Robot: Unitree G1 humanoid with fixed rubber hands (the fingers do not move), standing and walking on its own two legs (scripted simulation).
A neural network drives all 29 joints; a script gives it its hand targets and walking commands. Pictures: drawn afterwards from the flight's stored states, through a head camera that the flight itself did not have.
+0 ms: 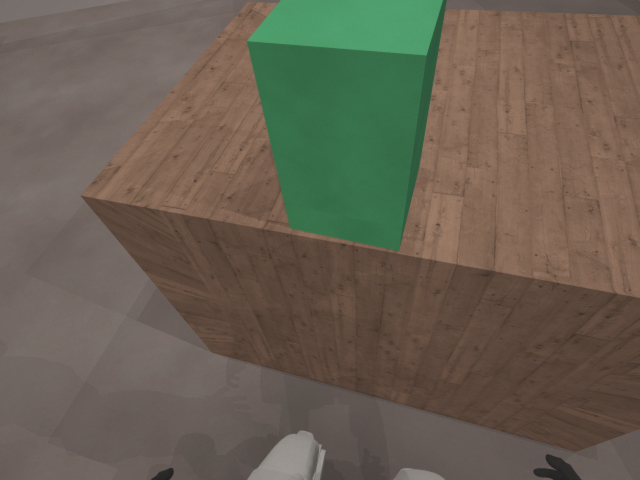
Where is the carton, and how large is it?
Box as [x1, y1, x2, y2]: [247, 0, 446, 250]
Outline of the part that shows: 281,0 247,40 290,227 398,250 419,165 446,0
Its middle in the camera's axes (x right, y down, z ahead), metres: +0.05 -0.15 +0.51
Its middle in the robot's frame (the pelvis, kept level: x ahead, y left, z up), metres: +0.52 -0.03 +0.15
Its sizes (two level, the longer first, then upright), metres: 0.178 0.167 0.287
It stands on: a pedestal, 0.76 m high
